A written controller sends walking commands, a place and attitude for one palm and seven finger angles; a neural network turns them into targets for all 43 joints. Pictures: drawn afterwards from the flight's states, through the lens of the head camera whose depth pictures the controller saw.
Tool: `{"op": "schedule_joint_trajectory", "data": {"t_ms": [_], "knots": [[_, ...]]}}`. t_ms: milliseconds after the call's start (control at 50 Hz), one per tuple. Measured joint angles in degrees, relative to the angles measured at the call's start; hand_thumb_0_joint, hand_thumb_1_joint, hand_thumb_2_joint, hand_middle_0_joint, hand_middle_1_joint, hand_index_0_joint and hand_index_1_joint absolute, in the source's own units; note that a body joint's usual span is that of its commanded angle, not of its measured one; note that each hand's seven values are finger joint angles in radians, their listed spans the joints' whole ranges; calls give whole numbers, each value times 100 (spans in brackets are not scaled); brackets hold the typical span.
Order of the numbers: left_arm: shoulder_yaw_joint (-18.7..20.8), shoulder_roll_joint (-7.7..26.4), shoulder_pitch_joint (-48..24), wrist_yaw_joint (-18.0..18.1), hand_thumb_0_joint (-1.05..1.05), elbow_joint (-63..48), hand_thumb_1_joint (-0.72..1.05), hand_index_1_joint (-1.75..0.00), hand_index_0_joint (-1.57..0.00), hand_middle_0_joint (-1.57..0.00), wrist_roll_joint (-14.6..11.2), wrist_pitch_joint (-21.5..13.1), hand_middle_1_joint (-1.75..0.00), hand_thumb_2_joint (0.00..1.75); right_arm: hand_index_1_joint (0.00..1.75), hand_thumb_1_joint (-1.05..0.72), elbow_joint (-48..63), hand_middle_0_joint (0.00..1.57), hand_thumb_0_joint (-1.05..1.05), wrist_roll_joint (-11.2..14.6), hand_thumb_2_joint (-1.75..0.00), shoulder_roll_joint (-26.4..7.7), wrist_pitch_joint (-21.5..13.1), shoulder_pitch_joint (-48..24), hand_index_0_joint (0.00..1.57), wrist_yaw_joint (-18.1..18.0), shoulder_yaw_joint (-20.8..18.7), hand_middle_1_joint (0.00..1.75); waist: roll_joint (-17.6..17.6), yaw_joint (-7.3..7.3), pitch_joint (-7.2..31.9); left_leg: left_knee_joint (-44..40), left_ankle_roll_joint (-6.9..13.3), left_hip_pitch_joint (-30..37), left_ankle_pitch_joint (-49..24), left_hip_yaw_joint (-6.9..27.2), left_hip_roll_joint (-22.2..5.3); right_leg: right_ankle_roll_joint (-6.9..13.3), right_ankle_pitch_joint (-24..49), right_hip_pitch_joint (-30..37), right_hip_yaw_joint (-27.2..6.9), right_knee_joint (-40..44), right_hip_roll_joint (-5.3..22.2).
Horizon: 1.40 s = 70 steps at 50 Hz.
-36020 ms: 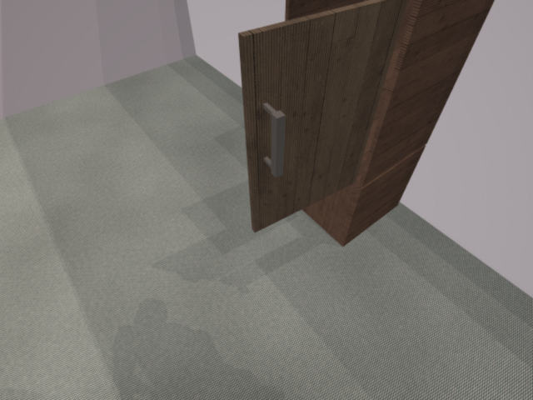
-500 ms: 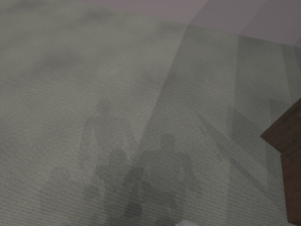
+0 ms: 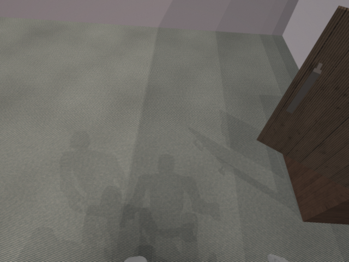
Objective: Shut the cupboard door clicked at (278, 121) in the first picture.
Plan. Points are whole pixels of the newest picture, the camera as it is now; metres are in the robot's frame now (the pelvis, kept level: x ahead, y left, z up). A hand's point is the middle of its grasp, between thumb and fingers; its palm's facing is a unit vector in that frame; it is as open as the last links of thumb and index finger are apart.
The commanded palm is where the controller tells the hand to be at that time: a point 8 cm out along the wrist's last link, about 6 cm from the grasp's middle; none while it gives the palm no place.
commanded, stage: turn to face it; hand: left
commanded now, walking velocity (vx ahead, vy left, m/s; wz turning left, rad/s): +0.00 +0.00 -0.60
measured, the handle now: (304, 89) +0.64 -0.37 +0.02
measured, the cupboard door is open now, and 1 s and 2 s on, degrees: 57 57 57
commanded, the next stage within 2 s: take the last steps up to it in 0.82 s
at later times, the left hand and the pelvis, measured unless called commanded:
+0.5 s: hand (123, 242) +0.18 +0.15 -0.15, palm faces -0.30 -0.91 -0.29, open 7.4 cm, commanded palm none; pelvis +0.00 -0.02 -0.01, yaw -19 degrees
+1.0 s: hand (127, 256) +0.15 +0.14 -0.18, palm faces -0.39 -0.91 -0.17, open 7.4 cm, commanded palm none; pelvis +0.03 -0.02 +0.00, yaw -28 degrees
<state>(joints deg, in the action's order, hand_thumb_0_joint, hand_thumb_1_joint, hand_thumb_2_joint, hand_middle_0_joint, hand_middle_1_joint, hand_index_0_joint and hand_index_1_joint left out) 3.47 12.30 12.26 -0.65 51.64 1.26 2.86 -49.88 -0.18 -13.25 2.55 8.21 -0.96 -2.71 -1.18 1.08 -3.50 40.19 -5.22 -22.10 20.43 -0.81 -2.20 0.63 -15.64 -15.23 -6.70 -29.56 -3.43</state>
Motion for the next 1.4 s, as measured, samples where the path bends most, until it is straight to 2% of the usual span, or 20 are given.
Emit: {"op": "schedule_joint_trajectory", "data": {"t_ms": [20,40,100,160,220,400,460,480,540,620,740,840,900,960,1000,1060,1140,1220,1300,1400], "knots": [[17,22,21,5,0,7,90,-30,-20,-21,-15,26,-30,90,30,-91,28,20,0,6,-90,8,-44,16,20,-5,22,30,-14,3,29,-477,23,216,-266,-23,14,-46,-73,-62,-57,-133,-37],[37,62,33,5,0,9,90,-30,-20,-21,-41,59,-30,90,30,-91,44,20,0,-9,-90,29,-104,36,20,-13,42,30,-52,-5,59,-746,228,323,-478,-66,22,-78,-173,-163,-114,-326,-64],[115,220,-37,-12,0,45,90,-30,-20,-20,-51,152,-30,90,30,-91,84,20,0,-89,-90,148,-152,77,20,-24,155,30,-201,41,-16,-663,588,403,-404,-332,-47,-140,-1269,-714,110,-1901,-35],[189,326,-88,-84,1,47,91,-30,-20,-20,-15,181,-30,90,30,-91,108,20,0,-133,-90,221,-162,210,20,-56,217,30,-154,23,-56,-948,595,628,-470,-497,-210,-257,-1271,-1122,452,-3183,85],[230,379,-134,-134,1,5,91,-30,-20,-20,-22,198,-30,90,30,-90,65,20,0,-133,-90,238,-161,334,20,-73,224,30,-67,19,-82,-1211,575,812,-580,-679,-345,-352,-1046,-1257,623,-3543,278],[179,280,-337,-172,1,-43,91,-30,-19,-20,-20,217,-30,90,30,-90,-196,20,0,-138,-90,86,-111,611,20,9,52,30,244,-174,-105,-1001,370,974,-358,-1307,-745,-301,-906,-647,990,-1765,566],[107,234,-382,-179,0,-121,91,-30,-19,-20,-15,110,-30,90,30,-90,-273,20,0,-107,-90,-32,-73,760,20,38,-19,30,307,-235,-39,-513,209,832,-90,-1451,-864,-126,-172,-103,1097,-553,529],[90,194,-402,-153,0,-119,91,-30,-19,-20,3,27,-30,90,30,-90,-319,20,0,-86,-90,-92,-34,773,20,42,-48,30,353,-220,-15,-122,160,665,267,-1360,-875,-21,-342,-81,1067,-466,494],[-29,-28,-429,-55,0,-91,91,-30,-20,-20,-25,-92,-30,90,30,-91,-434,20,0,-57,-90,-278,157,669,20,-22,-109,30,575,-256,-63,1484,130,-14,977,-580,-568,122,-394,-142,1007,-579,381],[-85,-152,-307,40,0,-30,91,-30,-20,-20,-49,-103,-30,90,30,-91,-454,20,0,-68,-90,-252,158,546,20,-7,-101,30,485,-259,-18,2391,48,-579,396,-270,-315,166,-46,64,837,-44,334],[-118,-221,-146,42,0,118,90,-30,-20,-20,-32,-119,-30,90,30,-91,-420,20,0,-86,-90,-73,114,478,20,39,-61,30,322,-229,120,1846,3,-613,-23,-30,-245,223,158,239,720,392,182],[-87,-245,-2,53,0,236,90,-30,-20,-21,3,-122,-30,90,30,-91,-459,20,0,-48,-90,60,76,383,20,-4,-5,30,166,-79,177,667,46,-115,267,-69,-113,191,105,258,570,348,108],[-48,-196,85,65,0,336,90,-30,-20,-21,-15,-80,-30,90,30,-91,-436,20,0,-25,-90,137,2,325,20,-32,36,30,75,-31,196,-322,109,347,-189,-126,-10,103,-15,194,475,150,71],[5,-86,130,76,0,438,90,-30,-20,-20,-69,13,-30,90,30,-91,-425,20,0,-67,-90,243,-133,321,20,-57,105,30,-76,-37,213,-802,501,598,-356,-235,49,11,-516,-46,396,-442,80],[53,-6,162,48,0,472,90,-30,-20,-20,-45,81,-30,90,30,-91,-395,20,0,-133,-90,322,-160,354,20,-67,184,30,-143,-22,205,-842,632,677,-295,-351,10,-14,-1097,-369,433,-1415,71],[124,94,186,-65,1,522,91,-30,-20,-20,28,133,-30,90,30,-91,-379,20,0,-175,-90,395,-228,527,20,-86,235,30,-115,-66,242,-1196,614,878,-420,-421,-86,-69,-1007,-818,551,-2703,124],[167,190,189,-178,1,527,91,-30,-20,-20,48,90,-30,90,30,-90,-491,20,0,-176,-90,416,-335,798,20,-86,221,30,-47,-101,260,-1680,570,1180,-580,-542,-203,-150,-516,-1122,621,-3154,341],[166,230,91,-229,1,547,91,-30,-19,-20,56,91,-30,90,30,-90,-663,20,0,-177,-90,388,-411,1089,20,-86,151,30,7,-195,237,-1963,473,1464,-598,-712,-321,-211,-207,-1268,666,-2846,558],[121,200,-144,-280,1,541,91,-30,-19,-20,51,88,-30,90,30,-90,-875,20,0,-199,-90,291,-401,1371,20,-57,58,30,94,-349,171,-1999,307,1698,-460,-859,-483,-213,-152,-1184,839,-1856,704],[65,116,-478,-324,1,457,91,-30,-19,-20,33,-72,-30,90,30,-90,-1166,20,0,-198,-90,130,-324,1698,20,-12,-36,30,208,-531,134,-1544,-6,1813,9,-923,-716,-78,91,-634,1078,-439,629]]}}
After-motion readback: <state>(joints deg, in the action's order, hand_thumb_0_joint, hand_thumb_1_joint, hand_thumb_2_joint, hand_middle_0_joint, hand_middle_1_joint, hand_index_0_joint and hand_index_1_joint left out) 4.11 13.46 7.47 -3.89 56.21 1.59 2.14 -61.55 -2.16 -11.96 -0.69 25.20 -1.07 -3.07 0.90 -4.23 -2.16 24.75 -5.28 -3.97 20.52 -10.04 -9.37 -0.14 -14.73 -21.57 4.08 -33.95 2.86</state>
